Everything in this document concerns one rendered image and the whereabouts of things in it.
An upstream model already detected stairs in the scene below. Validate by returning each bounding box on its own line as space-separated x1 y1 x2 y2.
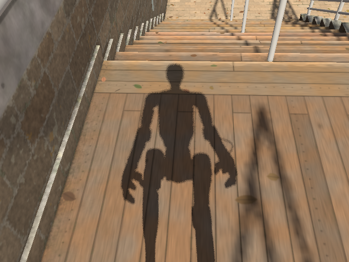
114 19 349 63

